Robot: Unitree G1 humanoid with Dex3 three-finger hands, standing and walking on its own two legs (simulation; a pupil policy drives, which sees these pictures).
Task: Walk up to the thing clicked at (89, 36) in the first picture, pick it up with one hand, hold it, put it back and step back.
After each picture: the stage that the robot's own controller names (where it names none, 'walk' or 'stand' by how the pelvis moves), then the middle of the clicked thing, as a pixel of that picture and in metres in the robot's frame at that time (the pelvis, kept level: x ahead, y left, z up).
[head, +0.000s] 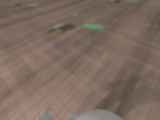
stand; (90, 35) +2.07 +0.07 -0.72
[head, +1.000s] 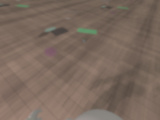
walk; (84, 40) +1.94 +0.13 -0.72
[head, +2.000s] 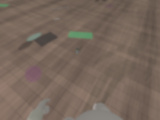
walk; (77, 50) +1.29 +0.21 -0.71
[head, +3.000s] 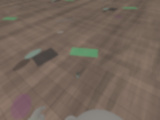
walk; (77, 75) +0.79 +0.21 -0.70
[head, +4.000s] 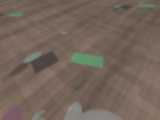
walk; (76, 89) +0.47 +0.23 -0.71
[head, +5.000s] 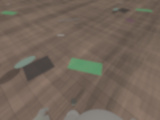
stand; (73, 102) +0.32 +0.18 -0.71
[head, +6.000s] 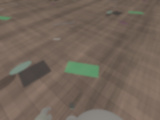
stand; (71, 106) +0.29 +0.20 -0.72
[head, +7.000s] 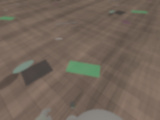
stand; (72, 105) +0.30 +0.20 -0.73
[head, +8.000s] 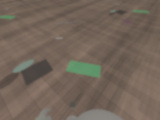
stand; (72, 105) +0.29 +0.20 -0.73
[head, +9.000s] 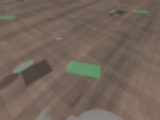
go down; (72, 105) +0.29 +0.20 -0.73
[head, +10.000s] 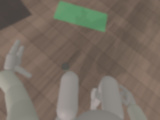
go down; (65, 67) +0.38 +0.20 -0.35
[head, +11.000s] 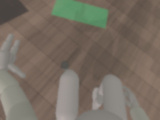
approach; (65, 65) +0.38 +0.21 -0.31
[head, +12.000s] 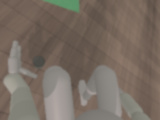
close in; (39, 62) +0.36 +0.25 -0.22
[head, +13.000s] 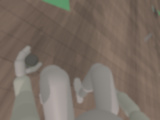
close; (31, 62) +0.37 +0.26 -0.22
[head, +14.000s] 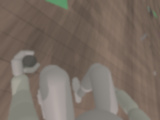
lift; (29, 62) +0.36 +0.26 -0.22
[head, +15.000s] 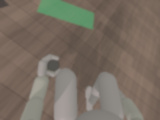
lift; (52, 66) +0.33 +0.25 -0.11
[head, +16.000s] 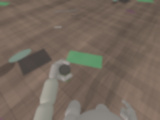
lift; (65, 73) +0.32 +0.17 +0.04
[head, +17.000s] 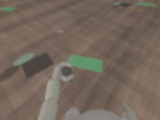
hold; (67, 75) +0.32 +0.17 +0.01
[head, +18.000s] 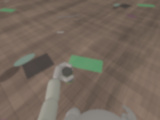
hold; (68, 75) +0.32 +0.17 +0.01
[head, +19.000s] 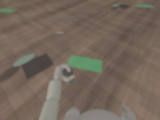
hold; (68, 76) +0.32 +0.16 +0.01
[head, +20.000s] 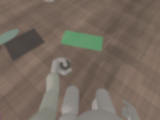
crouch; (66, 68) +0.37 +0.17 -0.06
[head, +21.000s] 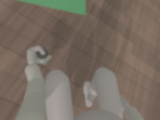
lower; (44, 57) +0.41 +0.25 -0.17
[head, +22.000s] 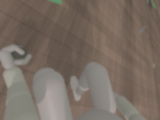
lower; (20, 56) +0.41 +0.28 -0.23
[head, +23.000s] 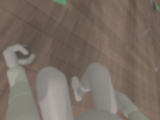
lower; (24, 55) +0.40 +0.28 -0.22
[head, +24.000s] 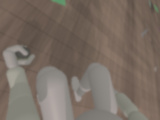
lower; (23, 56) +0.40 +0.28 -0.22
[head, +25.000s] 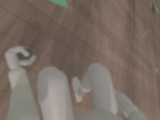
rest; (25, 57) +0.39 +0.28 -0.22
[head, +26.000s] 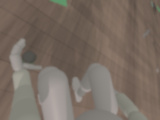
withdraw; (28, 59) +0.38 +0.26 -0.22
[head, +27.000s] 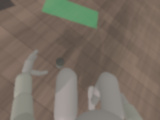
stand; (59, 63) +0.40 +0.23 -0.28
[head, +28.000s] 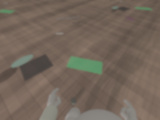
stand; (73, 101) +0.33 +0.16 -0.65
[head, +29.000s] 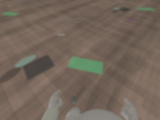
stand; (74, 100) +0.35 +0.18 -0.67
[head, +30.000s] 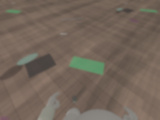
stand; (74, 99) +0.35 +0.17 -0.68
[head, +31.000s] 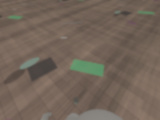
walk; (76, 101) +0.36 +0.17 -0.72
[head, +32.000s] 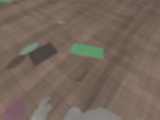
walk; (78, 80) +0.52 +0.15 -0.70
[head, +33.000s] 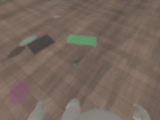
walk; (75, 63) +0.81 +0.27 -0.69
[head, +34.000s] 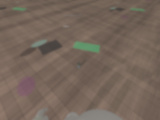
stand; (78, 65) +0.98 +0.20 -0.71
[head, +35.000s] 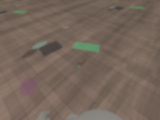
stand; (79, 65) +1.00 +0.21 -0.72
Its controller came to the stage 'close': yes
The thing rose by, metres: 0.71
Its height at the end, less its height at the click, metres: +0.00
